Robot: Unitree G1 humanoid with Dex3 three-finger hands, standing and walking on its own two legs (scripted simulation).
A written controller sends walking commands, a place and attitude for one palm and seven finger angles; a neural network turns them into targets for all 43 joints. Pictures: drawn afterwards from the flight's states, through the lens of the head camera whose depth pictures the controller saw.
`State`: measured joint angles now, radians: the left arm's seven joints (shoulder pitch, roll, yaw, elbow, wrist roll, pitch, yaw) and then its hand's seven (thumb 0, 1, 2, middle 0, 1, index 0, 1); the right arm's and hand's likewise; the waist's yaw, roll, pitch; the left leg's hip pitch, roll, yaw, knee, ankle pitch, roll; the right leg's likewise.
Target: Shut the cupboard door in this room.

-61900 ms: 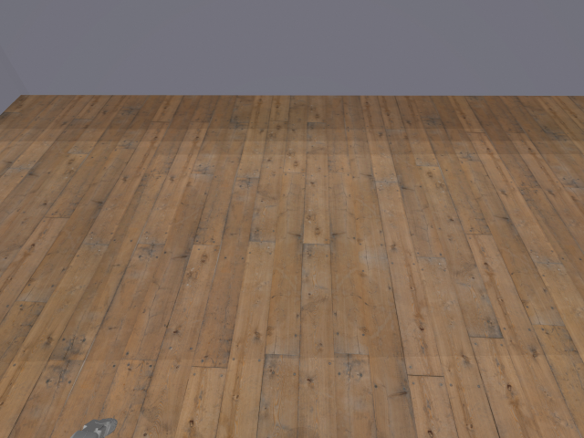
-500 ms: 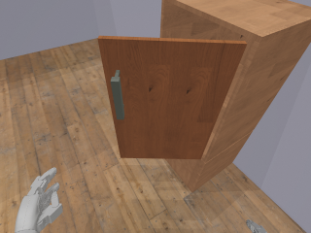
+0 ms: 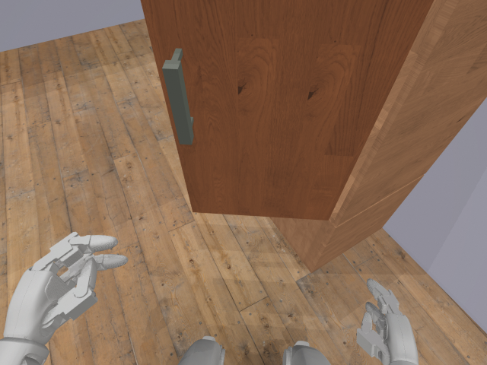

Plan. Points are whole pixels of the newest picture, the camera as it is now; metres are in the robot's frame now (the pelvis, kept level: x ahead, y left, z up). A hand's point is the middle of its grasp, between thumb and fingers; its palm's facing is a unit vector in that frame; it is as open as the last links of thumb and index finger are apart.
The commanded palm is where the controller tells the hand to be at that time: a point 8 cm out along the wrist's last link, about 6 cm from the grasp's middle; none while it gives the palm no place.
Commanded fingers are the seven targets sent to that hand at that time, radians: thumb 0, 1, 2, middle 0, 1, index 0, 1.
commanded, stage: raise the hand and make a fist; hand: left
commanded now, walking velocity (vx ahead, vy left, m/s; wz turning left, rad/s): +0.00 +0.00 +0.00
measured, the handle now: (182, 99) +0.51 +0.16 +0.15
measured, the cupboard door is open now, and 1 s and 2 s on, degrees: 55 55 55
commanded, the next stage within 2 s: bring the fist close to the handle in 1.26 s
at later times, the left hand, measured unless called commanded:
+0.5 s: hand (83, 260) +0.22 +0.23 +0.12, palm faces +0.05 -1.00 -0.05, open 3.2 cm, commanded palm +0.19 +0.28 +0.12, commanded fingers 0.00 0.90 0.90 -1.26 -1.46 -1.26 -1.46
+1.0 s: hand (101, 217) +0.26 +0.21 +0.16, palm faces +0.04 -1.00 -0.05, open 3.1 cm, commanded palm +0.23 +0.26 +0.16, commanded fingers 0.00 0.90 0.90 -1.30 -1.50 -1.30 -1.50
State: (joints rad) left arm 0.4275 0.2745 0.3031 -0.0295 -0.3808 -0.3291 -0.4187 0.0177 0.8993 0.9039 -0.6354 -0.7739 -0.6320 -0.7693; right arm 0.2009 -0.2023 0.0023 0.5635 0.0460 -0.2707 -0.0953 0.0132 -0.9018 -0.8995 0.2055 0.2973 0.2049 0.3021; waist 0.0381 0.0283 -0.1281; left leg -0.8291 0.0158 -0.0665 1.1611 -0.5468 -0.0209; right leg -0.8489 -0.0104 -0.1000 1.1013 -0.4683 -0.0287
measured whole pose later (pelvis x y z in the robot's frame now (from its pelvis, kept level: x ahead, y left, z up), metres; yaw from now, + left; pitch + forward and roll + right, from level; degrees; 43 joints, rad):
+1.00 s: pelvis +0.03 +0.02 +0.06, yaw -1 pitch +4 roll -1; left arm 0.32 0.24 0.18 -0.13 -0.28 -0.12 -0.19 0.02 0.90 0.90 -1.30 -1.50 -1.30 -1.50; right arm 0.28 -0.25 0.04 0.56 0.05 -0.25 -0.07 0.01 -0.90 -0.90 0.20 0.30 0.20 0.30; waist 0.01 0.04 -0.10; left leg -0.44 -0.01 -0.02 0.80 -0.44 0.01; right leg -0.48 -0.02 -0.06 0.76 -0.36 0.01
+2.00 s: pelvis +0.02 +0.01 +0.06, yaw -1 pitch +4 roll +0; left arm -0.04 0.18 0.11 0.15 -0.19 -0.14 -0.07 0.02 0.90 0.90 -1.30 -1.50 -1.30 -1.50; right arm 0.27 -0.25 0.03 0.61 0.04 -0.18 -0.05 0.01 -0.90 -0.90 0.20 0.30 0.20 0.30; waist 0.00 0.04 -0.07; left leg -0.42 0.00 0.00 0.75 -0.40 0.00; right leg -0.48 -0.02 -0.04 0.75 -0.35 -0.01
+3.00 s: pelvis +0.02 +0.01 +0.06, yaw -2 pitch +6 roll +0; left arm -0.41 0.18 0.12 0.58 -0.15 -0.23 -0.02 0.02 0.90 0.90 -1.31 -1.50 -1.30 -1.50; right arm 0.26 -0.24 0.02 0.63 0.04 -0.07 -0.04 0.01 -0.90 -0.90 0.20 0.30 0.20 0.30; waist -0.04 0.02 -0.06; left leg -0.46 0.00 0.01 0.74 -0.39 0.00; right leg -0.52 -0.01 -0.03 0.74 -0.33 -0.01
